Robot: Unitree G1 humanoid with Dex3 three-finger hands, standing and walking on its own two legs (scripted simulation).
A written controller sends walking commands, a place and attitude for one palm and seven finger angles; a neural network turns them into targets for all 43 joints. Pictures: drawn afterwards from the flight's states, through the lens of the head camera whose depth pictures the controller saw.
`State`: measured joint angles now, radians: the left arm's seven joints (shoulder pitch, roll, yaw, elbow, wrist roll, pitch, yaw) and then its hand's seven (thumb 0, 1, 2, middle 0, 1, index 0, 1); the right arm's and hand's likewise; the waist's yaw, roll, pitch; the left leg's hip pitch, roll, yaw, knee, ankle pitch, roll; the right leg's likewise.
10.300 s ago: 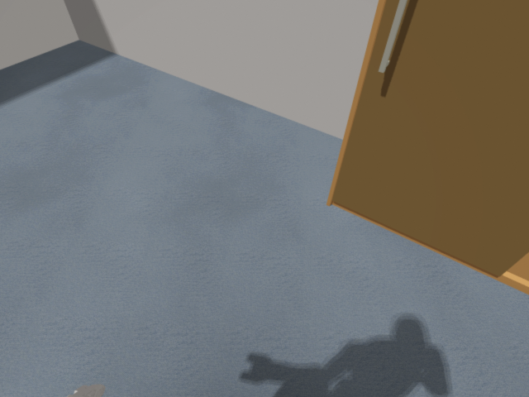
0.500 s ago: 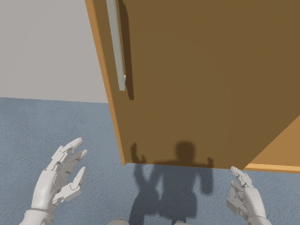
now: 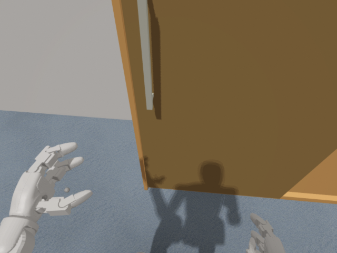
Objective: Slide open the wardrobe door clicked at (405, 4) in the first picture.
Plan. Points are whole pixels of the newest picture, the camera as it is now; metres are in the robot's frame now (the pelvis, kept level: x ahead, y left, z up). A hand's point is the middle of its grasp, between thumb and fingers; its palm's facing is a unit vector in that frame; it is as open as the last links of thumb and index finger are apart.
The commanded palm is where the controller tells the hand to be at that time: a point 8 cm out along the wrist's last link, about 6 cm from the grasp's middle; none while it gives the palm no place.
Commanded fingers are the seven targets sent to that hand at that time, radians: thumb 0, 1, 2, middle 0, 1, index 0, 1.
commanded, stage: raise the hand with hooked fingers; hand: left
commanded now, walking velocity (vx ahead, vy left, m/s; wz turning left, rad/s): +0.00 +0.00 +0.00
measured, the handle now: (147, 56) +0.54 +0.09 +0.19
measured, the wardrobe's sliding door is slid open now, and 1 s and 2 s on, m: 0.00 0.00 0.00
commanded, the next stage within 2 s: move the hooked fingers beside the handle in 1.26 s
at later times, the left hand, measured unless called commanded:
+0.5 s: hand (37, 153) +0.26 +0.26 +0.16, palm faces +0.04 -1.00 -0.06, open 13.7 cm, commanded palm +0.23 +0.31 +0.17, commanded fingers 0.00 -0.50 0.30 -0.30 -1.20 -0.30 -1.20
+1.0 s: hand (35, 128) +0.29 +0.26 +0.19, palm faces +0.02 -1.00 -0.06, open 14.0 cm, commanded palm +0.25 +0.31 +0.21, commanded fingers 0.00 -0.50 0.30 -0.30 -1.20 -0.30 -1.20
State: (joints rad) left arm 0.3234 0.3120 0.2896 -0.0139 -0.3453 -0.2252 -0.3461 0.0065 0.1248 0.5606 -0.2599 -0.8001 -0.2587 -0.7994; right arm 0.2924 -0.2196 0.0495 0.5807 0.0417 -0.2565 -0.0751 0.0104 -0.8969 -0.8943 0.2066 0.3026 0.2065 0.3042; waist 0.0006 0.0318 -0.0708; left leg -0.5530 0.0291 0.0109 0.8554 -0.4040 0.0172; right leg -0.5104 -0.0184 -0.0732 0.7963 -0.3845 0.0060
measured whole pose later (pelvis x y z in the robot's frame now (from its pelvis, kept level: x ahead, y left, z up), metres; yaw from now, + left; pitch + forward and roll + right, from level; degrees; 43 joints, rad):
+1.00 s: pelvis +0.01 -0.01 +0.03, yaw +0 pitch -2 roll -1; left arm -0.09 0.47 0.46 0.19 -0.36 0.12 -0.50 -0.01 -0.50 0.30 -0.30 -1.20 -0.30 -1.20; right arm 0.25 -0.28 0.07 0.59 0.08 -0.22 -0.11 0.01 -0.90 -0.89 0.20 0.30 0.20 0.30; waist 0.04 0.06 -0.02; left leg -0.23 0.02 0.02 0.53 -0.27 0.00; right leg -0.20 -0.01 -0.07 0.49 -0.26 -0.01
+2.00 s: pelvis +0.01 -0.01 +0.04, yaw +0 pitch +0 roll +0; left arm -0.34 0.40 0.33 0.37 -0.27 0.10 -0.36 -0.01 -0.50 0.30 -0.30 -1.20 -0.30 -1.20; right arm 0.26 -0.27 0.06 0.62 0.08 -0.18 -0.12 0.01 -0.90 -0.89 0.20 0.30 0.20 0.30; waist 0.01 0.04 -0.02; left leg -0.24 0.02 0.03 0.51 -0.26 0.01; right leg -0.23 -0.02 -0.06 0.49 -0.26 0.00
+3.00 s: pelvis +0.01 -0.01 +0.03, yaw -2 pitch +7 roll -1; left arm -0.93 0.43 0.32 1.11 -0.13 -0.16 -0.23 -0.01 -0.50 0.30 -0.31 -1.20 -0.32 -1.21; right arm 0.38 -0.28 0.03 0.69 0.04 -0.08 -0.07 0.00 -0.90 -0.89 0.20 0.30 0.20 0.30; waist -0.10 0.02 -0.03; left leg -0.44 0.03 0.04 0.60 -0.29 0.01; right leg -0.43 -0.01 -0.04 0.57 -0.28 0.00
